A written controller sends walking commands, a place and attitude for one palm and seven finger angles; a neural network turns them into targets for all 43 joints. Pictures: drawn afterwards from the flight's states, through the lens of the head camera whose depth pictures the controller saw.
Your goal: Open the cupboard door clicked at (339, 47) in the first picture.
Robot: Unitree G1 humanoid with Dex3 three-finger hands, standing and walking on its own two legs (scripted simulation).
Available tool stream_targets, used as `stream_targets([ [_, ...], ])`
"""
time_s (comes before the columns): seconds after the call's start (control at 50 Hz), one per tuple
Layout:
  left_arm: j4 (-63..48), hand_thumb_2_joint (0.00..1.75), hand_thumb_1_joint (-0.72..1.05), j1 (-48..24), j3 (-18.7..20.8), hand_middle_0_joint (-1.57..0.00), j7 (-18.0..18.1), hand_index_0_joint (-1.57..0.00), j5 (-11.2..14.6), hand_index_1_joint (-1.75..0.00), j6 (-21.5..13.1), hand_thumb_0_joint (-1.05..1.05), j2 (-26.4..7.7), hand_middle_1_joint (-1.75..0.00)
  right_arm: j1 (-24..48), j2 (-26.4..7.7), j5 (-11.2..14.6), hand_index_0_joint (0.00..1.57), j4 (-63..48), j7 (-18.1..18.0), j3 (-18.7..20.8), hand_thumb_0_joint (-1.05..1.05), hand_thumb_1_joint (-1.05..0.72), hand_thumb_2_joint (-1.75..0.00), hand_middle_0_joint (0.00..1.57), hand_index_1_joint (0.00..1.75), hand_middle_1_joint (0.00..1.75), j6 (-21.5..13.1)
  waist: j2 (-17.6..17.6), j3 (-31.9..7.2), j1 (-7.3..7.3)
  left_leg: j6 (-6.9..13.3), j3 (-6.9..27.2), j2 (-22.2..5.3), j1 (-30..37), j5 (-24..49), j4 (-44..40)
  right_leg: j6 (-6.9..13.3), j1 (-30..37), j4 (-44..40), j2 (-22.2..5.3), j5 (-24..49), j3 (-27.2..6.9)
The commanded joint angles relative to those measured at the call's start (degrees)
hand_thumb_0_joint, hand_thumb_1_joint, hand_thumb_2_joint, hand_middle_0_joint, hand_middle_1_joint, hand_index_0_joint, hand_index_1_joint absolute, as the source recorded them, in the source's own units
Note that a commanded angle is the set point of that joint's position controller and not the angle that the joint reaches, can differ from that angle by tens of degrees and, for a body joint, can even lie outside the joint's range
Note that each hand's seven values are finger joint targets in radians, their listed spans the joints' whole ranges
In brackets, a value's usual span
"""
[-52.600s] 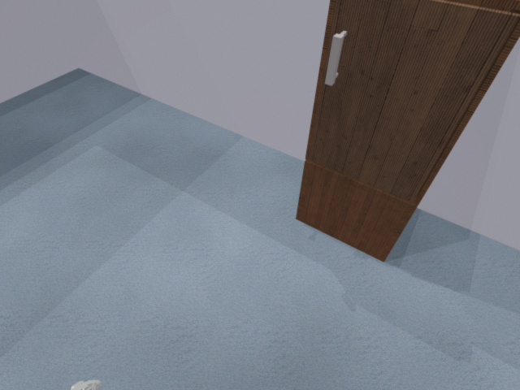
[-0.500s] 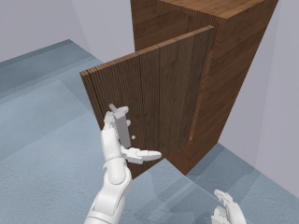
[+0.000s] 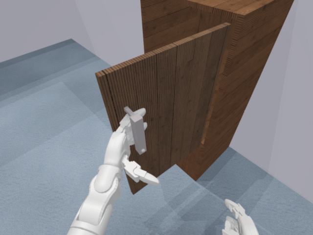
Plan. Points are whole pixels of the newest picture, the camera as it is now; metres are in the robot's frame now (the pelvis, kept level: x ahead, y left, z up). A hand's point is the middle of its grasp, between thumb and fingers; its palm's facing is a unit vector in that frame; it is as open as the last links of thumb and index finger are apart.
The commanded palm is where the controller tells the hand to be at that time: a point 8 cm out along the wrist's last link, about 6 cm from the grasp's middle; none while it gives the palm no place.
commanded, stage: slide the hand sideways off the handle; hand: left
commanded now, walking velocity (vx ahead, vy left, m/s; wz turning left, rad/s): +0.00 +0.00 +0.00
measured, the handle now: (134, 130) +0.35 +0.09 +0.10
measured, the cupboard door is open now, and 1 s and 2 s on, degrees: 84 84 84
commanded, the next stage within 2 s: draw the hand back to the body in 0.86 s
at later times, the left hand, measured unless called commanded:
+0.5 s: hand (127, 165) +0.25 +0.09 +0.09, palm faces -0.04 -1.00 -0.04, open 15.9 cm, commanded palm +0.22 +0.16 +0.09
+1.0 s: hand (102, 178) +0.22 +0.14 +0.09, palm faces -0.03 -1.00 -0.03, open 16.3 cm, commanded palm +0.20 +0.19 +0.10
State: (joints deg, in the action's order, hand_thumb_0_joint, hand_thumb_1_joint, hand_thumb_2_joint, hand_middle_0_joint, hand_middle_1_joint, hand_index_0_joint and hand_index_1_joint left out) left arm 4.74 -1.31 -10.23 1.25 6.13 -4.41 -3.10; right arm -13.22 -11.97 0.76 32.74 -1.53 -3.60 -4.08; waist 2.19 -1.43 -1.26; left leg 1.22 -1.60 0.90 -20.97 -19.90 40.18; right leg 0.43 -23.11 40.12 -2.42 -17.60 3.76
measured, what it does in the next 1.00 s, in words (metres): stands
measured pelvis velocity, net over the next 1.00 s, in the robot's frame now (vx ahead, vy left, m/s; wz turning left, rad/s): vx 0.03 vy -0.02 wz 0.02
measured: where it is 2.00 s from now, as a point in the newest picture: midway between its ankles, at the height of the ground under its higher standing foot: outside the picture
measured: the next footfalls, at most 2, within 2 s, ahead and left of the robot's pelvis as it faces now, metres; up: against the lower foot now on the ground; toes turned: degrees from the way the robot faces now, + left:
none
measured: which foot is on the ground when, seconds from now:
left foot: down 0.00-1.00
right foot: down 0.00-1.00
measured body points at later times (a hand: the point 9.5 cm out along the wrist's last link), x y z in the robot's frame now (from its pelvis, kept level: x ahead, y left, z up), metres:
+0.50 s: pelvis +0.04 -0.03 +0.00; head +0.04 -0.05 +0.45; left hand +0.25 +0.15 +0.09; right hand +0.22 -0.24 -0.08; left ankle +0.01 +0.10 -0.72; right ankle +0.04 -0.12 -0.72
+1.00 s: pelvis +0.03 -0.02 -0.01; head +0.04 -0.04 +0.44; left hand +0.22 +0.20 +0.09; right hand +0.21 -0.24 -0.08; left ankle +0.01 +0.10 -0.72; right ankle +0.04 -0.12 -0.72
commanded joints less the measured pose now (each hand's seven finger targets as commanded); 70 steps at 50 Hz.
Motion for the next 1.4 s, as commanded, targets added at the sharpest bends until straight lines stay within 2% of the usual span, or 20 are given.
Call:
stream_targets([
  [0.0, -15.62, 0.3, -0.5, -8.73, 2.15, -0.15, 1.8, -0.15, -1.0, -0.3, -4.02, 0.0, -0.71, -0.3, 7.43, -5.4, 0.11, 0.2, -10.85, 0.51, 2.34, 0.0, -0.9, -0.9, 0.2, 0.3, 0.3, -3.24, -5.85, -8.15, -0.57, -0.96, 3.63, -1.23, 0.82, 1.57, -9.47, 1.51, 3.98, -6.67, 2.08, 0.05, -0.28],
  [0.04, -17.71, 0.3, -0.5, -6.08, 3.64, -0.15, 1.94, -0.15, -1.5, -0.3, -3.98, 0.0, -1.95, -0.3, 7.7, -5.11, -0.04, 0.2, -11.25, 0.43, 2.41, 0.0, -0.9, -0.9, 0.2, 0.3, 0.3, -2.99, -3.78, -8.43, -1.28, -0.9, 2.67, -1.07, 1.26, 2.28, -9.38, 1.65, 5.04, -6.97, 2.06, 0.64, -0.78],
  [0.08, -18.25, 0.3, -0.5, -2.77, 7.01, -0.15, 1.94, -0.15, -1.42, -0.3, -3.47, 0.0, -5.1, -0.3, 7.9, -5.23, -0.09, 0.2, -11.42, 0.25, 2.37, 0.0, -0.9, -0.9, 0.2, 0.3, 0.3, -2.43, -4.5, -8.36, -2.07, -0.87, 2.34, -1.02, 0.56, 2.92, -9.36, 1.78, 6.38, -7.39, 2.11, 1.11, -1.06],
  [0.12, -20.09, 0.3, -0.5, -1.49, 5.91, -0.15, 1.4, -0.15, -1.05, -0.3, -3.03, 0.0, -3.48, -0.3, 8.09, -4.8, -0.09, 0.2, -12.07, 0.14, 2.22, 0.0, -0.9, -0.9, 0.2, 0.3, 0.3, -2.19, -3.34, -7.72, -1.64, -0.79, 1.76, -0.9, 0.86, 3.78, -9.22, 1.6, 6.66, -7.53, 2.04, 2.61, -1.21],
  [0.28, -25.54, 0.3, -0.5, 12.04, 10.94, -0.15, 0.08, -0.15, 0.46, -0.3, -2.86, 0.0, -6.9, -0.3, 6.8, -4.92, -0.2, 0.2, -12.89, -0.15, 2.83, 0.0, -0.9, -0.9, 0.2, 0.3, 0.3, -1.84, -5.02, -8.98, -1.77, -0.49, 0.61, -0.62, 0.68, 9.65, -7.12, 1.13, 9.76, -7.02, 2.2, 12.03, -1.99],
  [0.32, -28.35, 0.3, -0.5, 11.93, 10.69, -0.15, -0.89, -0.15, 0.79, -0.3, -3.87, 0.0, -7.07, -0.3, 6.5, -4.97, -0.19, 0.2, -13.17, -0.28, 3.01, 0.0, -0.9, -0.9, 0.2, 0.3, 0.3, -2.19, -5.07, -9.02, -0.86, -0.3, 0.49, -0.5, 0.79, 9.79, -6.35, 0.77, 9.28, -6.82, 2.1, 13.08, -2.45],
  [0.48, -32.8, 0.3, -0.5, 22.94, 14.89, -0.15, -6.96, -0.15, 4.09, -0.3, -8.72, 0.0, -10.79, -0.3, 4.14, -5.82, 0.13, 0.2, -12.98, -0.89, 3.64, 0.0, -0.9, -0.9, 0.2, 0.3, 0.3, -5.15, -3.91, -10.03, -0.38, -0.23, 0.97, -0.02, -1.05, 13.0, -2.55, 0.16, 9.5, -4.43, 1.81, 21.01, -3.55],
  [0.52, -33.46, 0.3, -0.5, 21.36, 13.91, -0.15, -8.69, -0.15, 4.99, -0.3, -9.64, 0.0, -10.43, -0.3, 4.09, -6.03, 0.2, 0.2, -13.22, -1.14, 3.55, 0.0, -0.9, -0.9, 0.2, 0.3, 0.3, -6.09, -3.99, -9.12, 0.52, -0.19, 1.3, 0.2, -1.91, 11.16, -1.69, -0.33, 7.51, -4.56, 1.52, 18.88, -4.02],
  [0.58, -31.23, 0.3, -0.5, 21.65, 17.0, -0.15, -11.05, -0.15, 6.57, -0.3, -10.35, 0.0, -12.93, -0.3, 3.55, -6.7, 0.27, 0.2, -12.4, -1.79, 3.66, 0.0, -0.9, -0.9, 0.2, 0.3, 0.3, -7.13, -5.76, -8.19, 0.82, -0.35, 1.8, 0.24, -4.17, 9.22, -0.18, -0.72, 6.9, -5.43, 0.89, 15.93, -5.87],
  [0.64, -32.18, 0.3, -0.5, 21.42, 16.88, -0.15, -12.98, -0.15, 7.64, -0.3, -10.86, 0.0, -12.7, -0.3, 3.89, -6.82, 0.56, 0.2, -12.74, -2.13, 3.73, 0.0, -0.9, -0.9, 0.2, 0.3, 0.3, -8.39, -3.13, -9.71, 0.6, -0.4, 1.84, 0.54, -4.02, 8.76, 0.45, -0.73, 6.46, -5.11, 0.52, 14.43, -6.03],
  [0.68, -30.28, 0.3, -0.5, 23.3, 18.8, -0.15, -13.76, -0.15, 8.35, -0.3, -10.61, 0.0, -14.19, -0.3, 3.45, -7.19, 0.62, 0.2, -12.25, -2.34, 3.84, 0.0, -0.9, -0.9, 0.2, 0.3, 0.3, -8.94, -5.14, -10.09, 0.51, -0.44, 2.14, 0.43, -4.79, 8.94, 0.98, -0.93, 7.06, -5.1, 0.37, 14.75, -6.36],
  [0.8, -29.98, 0.3, -0.5, 24.69, 21.69, -0.15, -16.06, -0.15, 9.97, -0.3, -10.18, 0.0, -16.03, -0.3, 4.1, -7.48, 0.87, 0.2, -12.51, -2.77, 3.94, 0.0, -0.9, -0.9, 0.2, 0.3, 0.3, -9.96, -4.73, -9.18, -0.45, -0.43, 2.5, 0.33, -5.97, 8.15, 0.89, -0.71, 6.34, -4.94, 0.39, 11.53, -5.96],
  [0.82, -31.5, 0.3, -0.5, 23.7, 19.5, -0.15, -16.4, -0.15, 10.27, -0.3, -10.33, 0.0, -14.4, -0.3, 4.36, -7.47, 0.9, 0.2, -12.95, -2.75, 3.72, 0.0, -0.9, -0.9, 0.2, 0.3, 0.3, -10.4, -3.2, -9.11, -0.04, -0.34, 2.55, 0.5, -5.2, 8.23, 0.77, -0.56, 5.59, -4.78, 0.61, 11.33, -5.52],
  [0.94, -32.42, 0.3, -0.5, 24.18, 16.78, -0.15, -15.35, -0.15, 9.57, -0.3, -10.28, 0.0, -12.66, -0.3, 4.04, -7.55, 1.11, 0.2, -12.92, -2.55, 3.66, 0.0, -0.9, -0.9, 0.2, 0.3, 0.3, -12.08, -1.3, -8.23, 0.0, -0.33, 3.1, 0.18, -4.37, 7.15, -0.13, 0.27, 2.93, -3.77, 1.68, 7.05, -2.83],
  [0.98, -33.94, 0.3, -0.5, 22.23, 18.69, -0.15, -14.07, -0.15, 8.66, -0.3, -9.92, 0.0, -15.55, -0.3, 3.93, -7.74, 1.07, 0.2, -12.44, -2.6, 3.77, 0.0, -0.9, -0.9, 0.2, 0.3, 0.3, -12.18, -1.4, -8.54, -0.07, -0.27, 3.38, -0.14, -3.84, 6.55, -0.81, 0.48, 2.77, -3.52, 2.03, 5.73, -2.07],
  [1.08, -33.71, 0.3, -0.5, 21.98, 20.77, -0.15, -12.38, -0.15, 8.25, -0.3, -7.27, 0.0, -16.52, -0.3, 4.42, -7.48, 1.33, 0.2, -12.15, -2.93, 3.28, 0.0, -0.9, -0.9, 0.2, 0.3, 0.3, -12.12, -1.54, -7.05, -0.51, -0.39, 3.81, -0.46, -3.39, 4.62, -2.67, 0.64, 2.89, -4.41, 2.4, 2.72, -1.0],
  [1.12, -34.88, 0.3, -0.5, 22.79, 20.57, -0.15, -12.63, -0.15, 8.76, -0.3, -6.29, 0.0, -15.78, -0.3, 4.83, -7.22, 1.46, 0.2, -12.58, -2.95, 2.99, 0.0, -0.9, -0.9, 0.2, 0.3, 0.3, -12.37, 0.33, -7.19, -1.08, -0.53, 3.82, -0.5, -2.57, 4.62, -3.69, 0.72, 3.53, -4.59, 2.34, 2.93, -0.58],
  [1.18, -34.36, 0.3, -0.5, 22.94, 21.09, -0.15, -13.3, -0.15, 9.12, -0.3, -4.6, 0.0, -16.24, -0.3, 5.25, -7.54, 1.47, 0.2, -12.12, -3.05, 2.78, 0.0, -0.9, -0.9, 0.2, 0.3, 0.3, -12.46, -2.06, -6.93, -0.77, -0.41, 4.05, -0.7, -1.97, 5.64, -4.27, 0.59, 4.5, -5.23, 2.6, 4.27, -0.23],
  [1.22, -36.88, 0.3, -0.5, 22.78, 20.85, -0.15, -14.03, -0.15, 9.55, -0.3, -3.87, 0.0, -15.92, -0.3, 5.37, -7.49, 1.62, 0.2, -12.41, -3.02, 2.66, 0.0, -0.9, -0.9, 0.2, 0.3, 0.3, -12.86, 0.85, -7.49, -1.01, -0.48, 3.89, -0.61, -0.41, 6.87, -4.81, 0.6, 4.93, -5.3, 2.6, 6.0, -0.04],
  [1.38, -37.95, 0.33, -0.43, 22.01, 24.18, -0.15, -15.06, -0.15, 10.32, -0.3, -1.08, 0.0, -18.24, -0.3, 5.91, -7.82, 1.65, 0.2, -11.1, -3.15, 2.28, 0.0, -0.9, -0.9, 0.2, 0.3, 0.3, -13.46, 0.32, -5.08, -1.38, -0.83, 4.55, -0.86, 1.48, 8.77, -6.87, 0.79, 6.4, -6.89, 3.04, 7.67, 0.97],
])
